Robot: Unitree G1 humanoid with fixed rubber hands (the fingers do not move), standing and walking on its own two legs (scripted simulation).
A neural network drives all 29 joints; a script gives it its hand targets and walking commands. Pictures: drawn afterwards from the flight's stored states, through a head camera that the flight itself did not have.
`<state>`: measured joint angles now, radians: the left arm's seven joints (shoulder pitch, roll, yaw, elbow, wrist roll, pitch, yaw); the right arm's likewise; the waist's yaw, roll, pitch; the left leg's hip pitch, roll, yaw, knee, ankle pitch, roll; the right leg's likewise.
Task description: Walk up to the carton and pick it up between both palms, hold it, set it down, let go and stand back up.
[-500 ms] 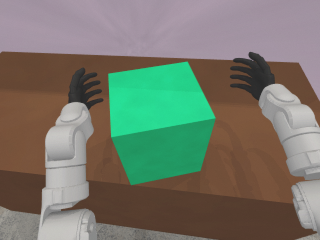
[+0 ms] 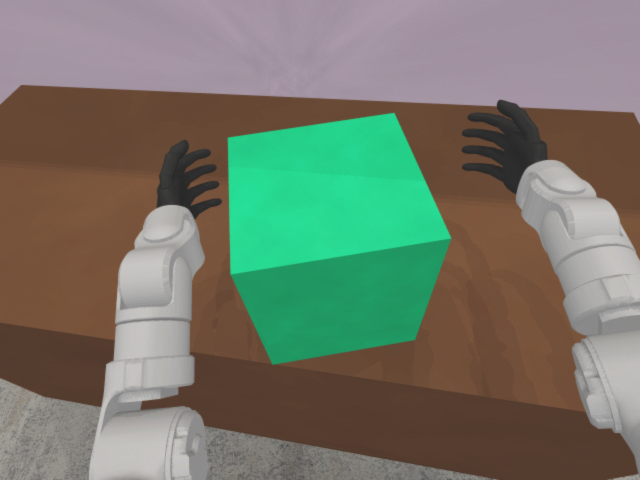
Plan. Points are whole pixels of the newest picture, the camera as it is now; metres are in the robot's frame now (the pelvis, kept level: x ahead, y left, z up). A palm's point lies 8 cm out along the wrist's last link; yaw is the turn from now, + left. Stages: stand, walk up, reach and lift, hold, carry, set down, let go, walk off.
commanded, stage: reach and lift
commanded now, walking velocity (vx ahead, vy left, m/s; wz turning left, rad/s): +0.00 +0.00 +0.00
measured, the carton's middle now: (329, 247) +0.39 +0.07 +0.04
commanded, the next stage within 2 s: none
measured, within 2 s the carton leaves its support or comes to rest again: neither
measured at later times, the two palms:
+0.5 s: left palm (207, 247) +0.35 +0.22 +0.07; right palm (491, 206) +0.45 -0.13 +0.08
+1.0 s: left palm (219, 235) +0.36 +0.21 +0.08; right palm (466, 205) +0.45 -0.10 +0.08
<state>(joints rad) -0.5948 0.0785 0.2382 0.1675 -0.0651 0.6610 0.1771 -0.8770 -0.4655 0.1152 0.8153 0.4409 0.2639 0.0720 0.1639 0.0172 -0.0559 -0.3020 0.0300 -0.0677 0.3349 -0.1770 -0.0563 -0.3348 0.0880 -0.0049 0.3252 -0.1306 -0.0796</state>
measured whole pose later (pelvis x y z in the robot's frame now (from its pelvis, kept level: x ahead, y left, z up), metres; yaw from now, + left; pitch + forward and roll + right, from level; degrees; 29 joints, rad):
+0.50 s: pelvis -0.01 -0.01 +0.00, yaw +0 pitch +14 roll +1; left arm -0.60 -0.01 0.25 0.58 0.02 0.18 0.19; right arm -0.85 -0.32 0.01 1.05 0.24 -0.03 0.08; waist 0.20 -0.01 -0.13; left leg -0.43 0.03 -0.06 0.35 -0.16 -0.06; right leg -0.48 0.09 0.00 0.36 -0.12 -0.09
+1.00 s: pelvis -0.01 -0.01 +0.00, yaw +0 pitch +14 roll +0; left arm -0.65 -0.07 0.29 0.60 0.08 0.13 0.21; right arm -0.88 -0.21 -0.02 1.08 0.19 -0.04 0.00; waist 0.18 -0.01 -0.13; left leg -0.44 0.04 -0.08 0.36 -0.16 -0.07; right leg -0.47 0.10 -0.02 0.35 -0.12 -0.09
